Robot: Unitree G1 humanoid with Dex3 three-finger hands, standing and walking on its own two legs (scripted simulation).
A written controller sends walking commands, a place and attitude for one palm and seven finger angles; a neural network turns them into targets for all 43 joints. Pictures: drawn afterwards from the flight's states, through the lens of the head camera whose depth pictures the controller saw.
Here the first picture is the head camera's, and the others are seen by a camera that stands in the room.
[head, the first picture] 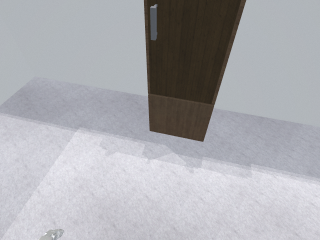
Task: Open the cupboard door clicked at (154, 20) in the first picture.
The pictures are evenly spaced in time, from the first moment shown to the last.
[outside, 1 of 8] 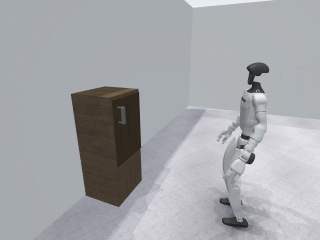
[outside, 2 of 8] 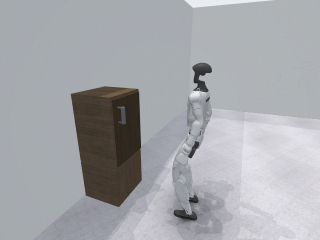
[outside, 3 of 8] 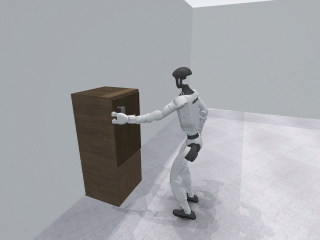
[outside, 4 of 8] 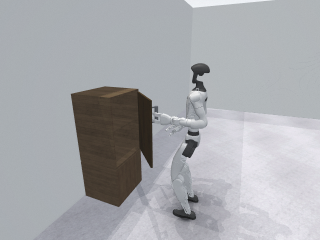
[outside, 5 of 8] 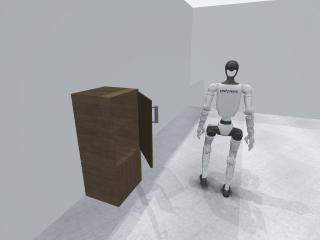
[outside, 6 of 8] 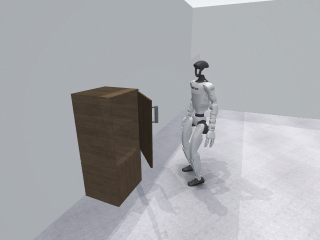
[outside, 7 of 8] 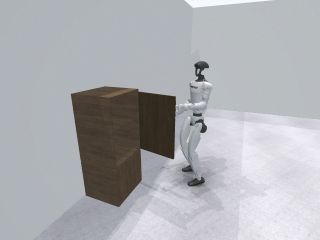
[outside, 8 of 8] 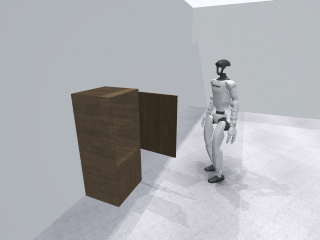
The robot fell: no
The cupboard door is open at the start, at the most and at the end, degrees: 0 87 84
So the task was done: yes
